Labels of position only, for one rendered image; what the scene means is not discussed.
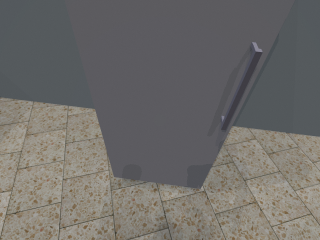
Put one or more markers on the handle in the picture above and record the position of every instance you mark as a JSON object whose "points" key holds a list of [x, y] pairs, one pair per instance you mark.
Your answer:
{"points": [[253, 61]]}

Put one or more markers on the fridge door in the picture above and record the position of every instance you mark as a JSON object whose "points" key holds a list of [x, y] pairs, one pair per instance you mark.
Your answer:
{"points": [[161, 73]]}

